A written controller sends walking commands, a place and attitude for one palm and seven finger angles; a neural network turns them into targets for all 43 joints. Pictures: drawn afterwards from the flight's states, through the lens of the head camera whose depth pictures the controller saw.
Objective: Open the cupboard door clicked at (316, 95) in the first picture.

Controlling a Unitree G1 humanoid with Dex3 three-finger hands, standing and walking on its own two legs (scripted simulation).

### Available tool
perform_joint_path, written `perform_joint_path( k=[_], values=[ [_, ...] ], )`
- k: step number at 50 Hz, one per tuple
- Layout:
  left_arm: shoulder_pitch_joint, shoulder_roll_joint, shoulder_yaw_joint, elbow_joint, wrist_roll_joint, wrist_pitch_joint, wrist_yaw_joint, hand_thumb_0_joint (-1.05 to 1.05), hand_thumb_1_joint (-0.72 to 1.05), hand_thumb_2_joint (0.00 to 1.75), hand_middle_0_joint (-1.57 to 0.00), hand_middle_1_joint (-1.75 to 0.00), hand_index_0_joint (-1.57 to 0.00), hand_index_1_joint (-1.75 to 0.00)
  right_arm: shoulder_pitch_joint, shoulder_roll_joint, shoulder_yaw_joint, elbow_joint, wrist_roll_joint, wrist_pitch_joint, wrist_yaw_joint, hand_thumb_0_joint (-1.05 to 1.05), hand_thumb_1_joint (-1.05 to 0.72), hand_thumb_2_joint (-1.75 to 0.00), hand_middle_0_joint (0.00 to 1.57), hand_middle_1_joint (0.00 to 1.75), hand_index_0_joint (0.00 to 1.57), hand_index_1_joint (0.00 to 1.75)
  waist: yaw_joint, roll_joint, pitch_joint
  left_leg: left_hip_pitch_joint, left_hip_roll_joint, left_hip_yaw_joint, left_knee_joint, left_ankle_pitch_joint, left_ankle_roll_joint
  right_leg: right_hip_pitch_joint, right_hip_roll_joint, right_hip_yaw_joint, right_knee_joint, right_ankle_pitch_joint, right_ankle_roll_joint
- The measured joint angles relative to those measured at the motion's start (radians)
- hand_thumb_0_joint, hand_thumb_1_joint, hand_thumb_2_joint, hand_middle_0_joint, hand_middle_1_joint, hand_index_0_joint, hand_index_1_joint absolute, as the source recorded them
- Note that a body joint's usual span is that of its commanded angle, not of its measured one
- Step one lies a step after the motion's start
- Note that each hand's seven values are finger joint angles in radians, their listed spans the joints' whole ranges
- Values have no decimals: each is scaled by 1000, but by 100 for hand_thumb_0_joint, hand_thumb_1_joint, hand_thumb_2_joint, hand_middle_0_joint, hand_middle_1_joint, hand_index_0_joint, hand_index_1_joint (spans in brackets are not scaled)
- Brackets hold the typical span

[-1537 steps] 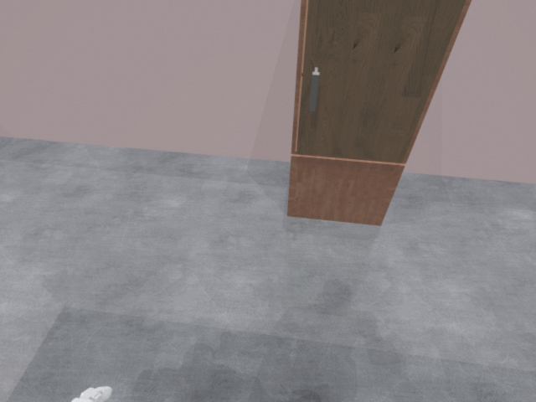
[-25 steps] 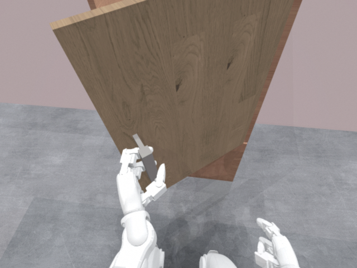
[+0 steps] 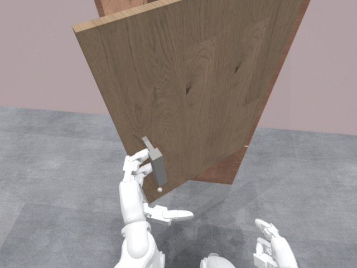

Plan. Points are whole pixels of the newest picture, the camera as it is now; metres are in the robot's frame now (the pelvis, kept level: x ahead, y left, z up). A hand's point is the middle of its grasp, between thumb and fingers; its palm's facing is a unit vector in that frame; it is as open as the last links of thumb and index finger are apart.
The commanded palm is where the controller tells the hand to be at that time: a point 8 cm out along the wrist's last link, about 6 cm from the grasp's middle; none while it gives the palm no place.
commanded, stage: open thumb and fingers to let go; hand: left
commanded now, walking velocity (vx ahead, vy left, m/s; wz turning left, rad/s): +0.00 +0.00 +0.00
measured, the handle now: (154, 161) +0.34 +0.07 +0.04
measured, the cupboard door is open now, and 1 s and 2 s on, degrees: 39 41 41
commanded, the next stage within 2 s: slide the hand sideways off the handle in 0.10 s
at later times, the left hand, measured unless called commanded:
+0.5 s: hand (163, 207) +0.24 +0.04 +0.04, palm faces -0.16 -0.98 +0.07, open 16.5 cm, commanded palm +0.23 +0.09 +0.03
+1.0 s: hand (143, 226) +0.21 +0.08 +0.03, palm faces -0.11 -0.99 +0.02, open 16.3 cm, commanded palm +0.19 +0.14 +0.03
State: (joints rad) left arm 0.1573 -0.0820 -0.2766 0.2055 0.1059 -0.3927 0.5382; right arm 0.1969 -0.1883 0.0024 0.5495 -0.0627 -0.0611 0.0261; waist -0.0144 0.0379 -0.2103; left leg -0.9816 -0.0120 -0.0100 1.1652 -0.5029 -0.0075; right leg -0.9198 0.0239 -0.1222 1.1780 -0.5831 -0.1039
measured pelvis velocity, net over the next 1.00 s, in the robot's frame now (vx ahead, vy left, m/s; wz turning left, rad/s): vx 0.00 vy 0.03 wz -0.03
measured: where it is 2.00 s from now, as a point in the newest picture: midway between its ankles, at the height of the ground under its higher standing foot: outside the picture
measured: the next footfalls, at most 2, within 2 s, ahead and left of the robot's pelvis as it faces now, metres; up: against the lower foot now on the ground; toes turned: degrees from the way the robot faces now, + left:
none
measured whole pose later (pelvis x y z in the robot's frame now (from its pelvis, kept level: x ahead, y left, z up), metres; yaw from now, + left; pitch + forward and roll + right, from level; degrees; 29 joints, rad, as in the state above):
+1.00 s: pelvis +0.00 +0.03 -0.02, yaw -2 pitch +18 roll -1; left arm 0.44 0.06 -0.29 -0.07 0.02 -0.45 0.09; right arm 0.22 -0.20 0.02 0.38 -0.01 0.01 0.03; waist 0.01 0.04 -0.19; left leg -1.04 -0.01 0.02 1.26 -0.55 0.04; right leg -0.97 0.02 -0.10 1.26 -0.61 -0.07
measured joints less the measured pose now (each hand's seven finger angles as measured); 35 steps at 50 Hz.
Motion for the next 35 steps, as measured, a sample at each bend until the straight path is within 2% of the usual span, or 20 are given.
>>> perform_joint_path(
  k=[11, 12, 13, 18, 21, 23, 25, 28, 31, 33, 35],
  values=[
    [-56, 3, -40, 39, 7, 37, 19, -1, -50, 30, -22, -47, -25, -48, -21, 17, 18, -5, 0, 2, 11, 1, -90, -90, 20, 30, 20, 30, -2, 4, 1, -1, 3, 2, 15, 2, 12, 3, 2, 2, 3, 11, 9],
    [-57, 9, -44, 37, 16, 37, -6, -1, -50, 30, -22, -45, -24, -46, -21, 16, 21, -9, 3, 4, 15, 1, -90, -90, 20, 30, 20, 30, -5, 4, 2, -2, 1, 3, 16, 4, 13, 2, 0, 2, 5, 11, 10],
    [-55, 20, -50, 30, 16, 27, -59, -1, -49, 30, -21, -42, -23, -44, -18, 14, 23, -18, 6, 7, 20, 1, -90, -90, 20, 30, 20, 30, -8, 3, 4, -6, -2, 3, 18, 5, 15, -2, -3, 2, 10, 11, 11],
    [-30, 120, -32, -15, -55, -31, -361, -1, -49, 30, -15, -35, -12, -34, 13, -12, 12, -61, 30, 33, 18, 1, -90, -90, 20, 30, 20, 30, 2, 8, 21, -23, -8, 9, 43, 3, 22, -20, -11, 5, 39, 5, 17],
    [-16, 130, -36, -40, -117, -31, -437, -1, -50, 30, -14, -32, -11, -31, 23, -29, 5, -77, 48, 44, 11, 1, -90, -90, 20, 30, 20, 30, 3, 22, 36, -20, -5, 15, 52, 0, 29, -17, -9, 11, 44, 6, 23],
    [-3, 105, -34, -52, -144, -21, -436, -1, -50, 30, -14, -31, -11, -30, 29, -36, 3, -85, 54, 50, 8, 1, -90, -90, 20, 30, 20, 30, 2, 25, 41, -18, -4, 22, 52, -1, 34, -17, -8, 19, 44, 9, 28],
    [14, 76, -34, -64, -143, -14, -413, -1, -50, 30, -13, -30, -12, -30, 38, -37, 1, -94, 55, 55, 9, 2, -90, -90, 20, 30, 20, 30, 1, 22, 39, -19, -3, 31, 51, -2, 38, -22, -8, 27, 44, 11, 32],
    [37, 52, -43, -81, -96, -15, -365, -1, -50, 30, -13, -30, -13, -30, 49, -34, 0, -109, 51, 64, 16, 2, -90, -90, 20, 30, 20, 30, -2, 10, 29, -30, -3, 40, 56, -5, 43, -37, -9, 36, 54, 8, 36],
    [53, 59, -55, -102, -39, -21, -335, -1, -50, 30, -13, -29, -13, -30, 53, -27, 0, -120, 46, 72, 24, 2, -90, -90, 20, 30, 20, 30, -4, 1, 20, -48, -3, 44, 73, -14, 45, -56, -9, 40, 71, 0, 37],
    [69, 72, -59, -117, -23, -22, -332, -1, -50, 30, -13, -29, -14, -30, 51, -22, 1, -125, 45, 80, 26, 2, -90, -90, 20, 30, 20, 30, -3, -2, 21, -52, -2, 46, 81, -20, 46, -60, -9, 41, 80, -6, 37],
    [93, 85, -58, -139, -26, -20, -341, -1, -50, 30, -14, -29, -14, -30, 50, -17, 3, -131, 46, 88, 26, 2, -90, -90, 20, 30, 20, 30, 1, -2, 23, -49, -1, 47, 84, -24, 46, -58, -8, 42, 81, -9, 38]
  ],
)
